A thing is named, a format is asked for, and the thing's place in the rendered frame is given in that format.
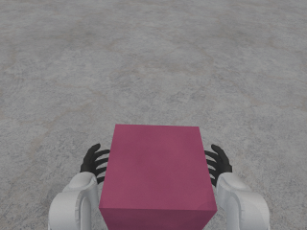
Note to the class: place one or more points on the right robot hand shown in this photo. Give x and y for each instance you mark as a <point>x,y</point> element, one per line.
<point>221,165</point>

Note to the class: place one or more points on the carton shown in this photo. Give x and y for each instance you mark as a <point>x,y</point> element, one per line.
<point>157,178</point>

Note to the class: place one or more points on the left robot hand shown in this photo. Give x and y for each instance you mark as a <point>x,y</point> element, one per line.
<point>90,164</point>

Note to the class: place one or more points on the left robot forearm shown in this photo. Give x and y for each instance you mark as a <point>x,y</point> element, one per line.
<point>71,209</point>

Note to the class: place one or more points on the right robot forearm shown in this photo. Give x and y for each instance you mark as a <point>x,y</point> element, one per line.
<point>245,209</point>

